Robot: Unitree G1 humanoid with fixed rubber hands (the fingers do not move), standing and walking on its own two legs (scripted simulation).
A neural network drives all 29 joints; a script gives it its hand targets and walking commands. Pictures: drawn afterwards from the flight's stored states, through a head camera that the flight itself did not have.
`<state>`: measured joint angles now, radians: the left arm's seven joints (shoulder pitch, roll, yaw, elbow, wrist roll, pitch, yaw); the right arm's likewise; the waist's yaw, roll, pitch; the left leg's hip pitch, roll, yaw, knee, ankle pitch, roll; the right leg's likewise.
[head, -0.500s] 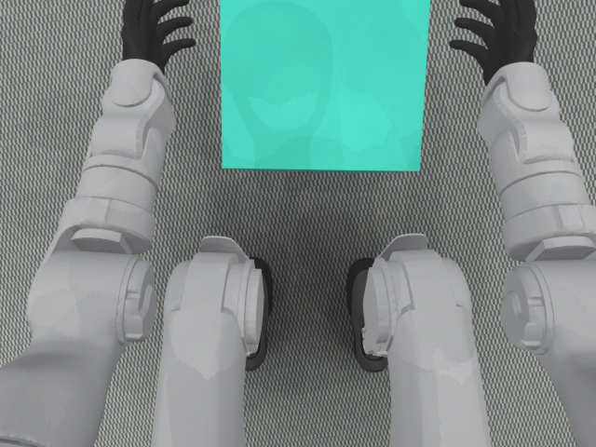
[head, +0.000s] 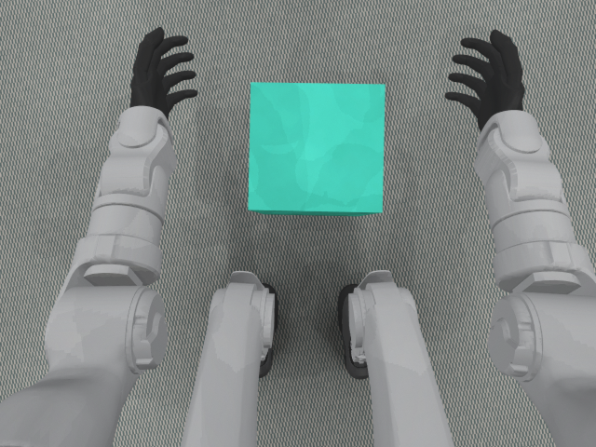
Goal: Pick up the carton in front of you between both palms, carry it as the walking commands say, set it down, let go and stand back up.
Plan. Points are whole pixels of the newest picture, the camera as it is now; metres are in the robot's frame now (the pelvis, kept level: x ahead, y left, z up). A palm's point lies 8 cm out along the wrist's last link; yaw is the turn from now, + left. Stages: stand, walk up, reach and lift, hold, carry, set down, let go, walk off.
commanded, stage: set down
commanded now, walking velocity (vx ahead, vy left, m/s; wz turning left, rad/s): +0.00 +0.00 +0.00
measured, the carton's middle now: (313, 161) +0.49 -0.01 -0.38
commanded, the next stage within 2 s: let go in 0.36 s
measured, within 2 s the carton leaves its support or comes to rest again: neither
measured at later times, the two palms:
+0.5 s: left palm (67, 62) +0.49 +0.19 +0.03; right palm out of the picture +0.49 -0.22 +0.03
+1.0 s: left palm out of the picture +0.34 +0.22 +0.15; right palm out of the picture +0.34 -0.23 +0.16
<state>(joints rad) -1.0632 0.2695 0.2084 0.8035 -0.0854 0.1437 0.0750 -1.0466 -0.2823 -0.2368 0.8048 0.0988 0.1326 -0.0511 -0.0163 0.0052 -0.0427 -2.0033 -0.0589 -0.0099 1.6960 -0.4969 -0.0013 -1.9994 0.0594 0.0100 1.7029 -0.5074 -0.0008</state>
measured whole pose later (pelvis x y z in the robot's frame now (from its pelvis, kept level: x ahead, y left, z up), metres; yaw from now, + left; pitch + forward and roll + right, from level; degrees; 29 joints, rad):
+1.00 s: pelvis +0.11 +0.00 +0.24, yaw +0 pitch +20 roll +0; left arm -0.04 0.18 0.10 0.55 0.01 -0.02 -0.03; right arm -0.03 -0.19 -0.10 0.55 0.00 -0.02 0.04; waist -0.01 0.00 -0.07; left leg -0.69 -0.04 -0.05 0.64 -0.30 0.01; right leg -0.68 0.05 0.04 0.64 -0.31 -0.02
